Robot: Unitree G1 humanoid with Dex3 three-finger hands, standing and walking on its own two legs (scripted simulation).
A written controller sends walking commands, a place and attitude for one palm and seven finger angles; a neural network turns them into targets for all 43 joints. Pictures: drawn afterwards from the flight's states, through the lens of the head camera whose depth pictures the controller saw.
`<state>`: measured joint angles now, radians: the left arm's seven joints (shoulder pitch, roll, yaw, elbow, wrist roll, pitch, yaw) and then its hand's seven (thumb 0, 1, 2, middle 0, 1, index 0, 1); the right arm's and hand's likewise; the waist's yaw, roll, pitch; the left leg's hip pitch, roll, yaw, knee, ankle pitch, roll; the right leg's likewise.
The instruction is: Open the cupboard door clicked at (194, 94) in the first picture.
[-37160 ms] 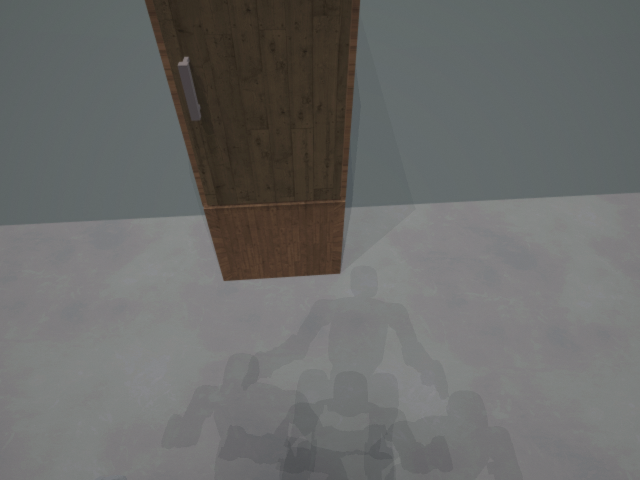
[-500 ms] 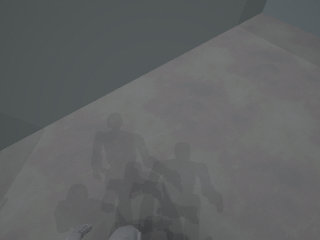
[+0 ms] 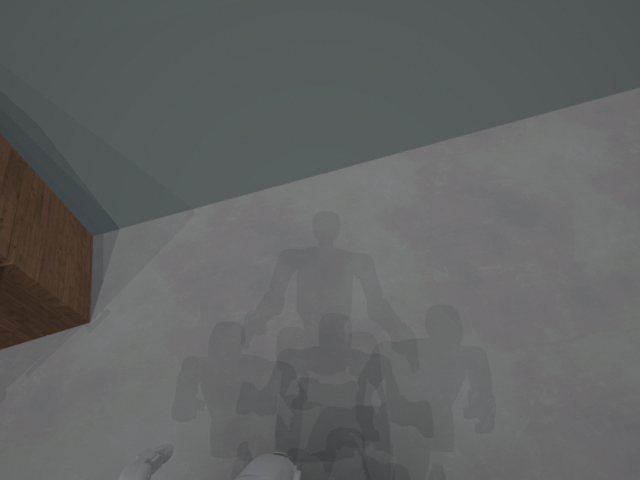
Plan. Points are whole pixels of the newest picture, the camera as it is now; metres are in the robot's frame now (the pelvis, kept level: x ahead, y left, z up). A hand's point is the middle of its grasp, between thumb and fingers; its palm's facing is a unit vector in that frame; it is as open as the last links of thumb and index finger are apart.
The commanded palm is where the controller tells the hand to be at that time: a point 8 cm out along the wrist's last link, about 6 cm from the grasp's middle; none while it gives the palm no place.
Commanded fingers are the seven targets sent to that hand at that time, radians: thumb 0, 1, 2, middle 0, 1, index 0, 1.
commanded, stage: turn to face it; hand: left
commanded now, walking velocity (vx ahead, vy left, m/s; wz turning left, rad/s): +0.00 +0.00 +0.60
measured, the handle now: out of the picture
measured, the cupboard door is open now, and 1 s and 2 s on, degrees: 38 38 38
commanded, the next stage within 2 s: take the last steps up to it in 1.54 s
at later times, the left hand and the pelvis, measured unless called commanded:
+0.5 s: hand out of the picture +0.02 +0.24 -0.16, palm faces +0.35 -0.90 -0.26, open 7.4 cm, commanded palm none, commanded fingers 0.00 0.90 0.90 -0.20 -0.30 -0.20 -0.30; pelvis +0.02 +0.00 +0.01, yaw +19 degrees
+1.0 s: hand out of the picture -0.04 +0.18 -0.17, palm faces +0.62 -0.75 -0.22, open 7.4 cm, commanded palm none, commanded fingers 0.00 0.90 0.90 -0.20 -0.30 -0.20 -0.30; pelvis +0.04 -0.02 +0.00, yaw +38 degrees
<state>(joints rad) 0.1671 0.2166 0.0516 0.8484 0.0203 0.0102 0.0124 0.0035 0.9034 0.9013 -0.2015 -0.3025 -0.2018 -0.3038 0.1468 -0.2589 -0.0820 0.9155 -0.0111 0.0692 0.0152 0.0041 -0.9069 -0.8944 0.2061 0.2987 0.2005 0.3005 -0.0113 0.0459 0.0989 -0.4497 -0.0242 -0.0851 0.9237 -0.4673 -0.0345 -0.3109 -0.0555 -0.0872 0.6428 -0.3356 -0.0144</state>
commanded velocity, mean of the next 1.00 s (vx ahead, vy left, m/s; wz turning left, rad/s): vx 0.00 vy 0.00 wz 0.60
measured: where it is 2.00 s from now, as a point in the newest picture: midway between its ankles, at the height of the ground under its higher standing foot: outside the picture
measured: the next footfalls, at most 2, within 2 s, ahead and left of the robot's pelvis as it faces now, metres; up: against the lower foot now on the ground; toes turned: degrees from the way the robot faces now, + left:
left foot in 0.32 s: +0.02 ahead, +0.13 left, +0.00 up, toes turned +18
right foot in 0.64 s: +0.12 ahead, -0.12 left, +0.00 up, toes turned +20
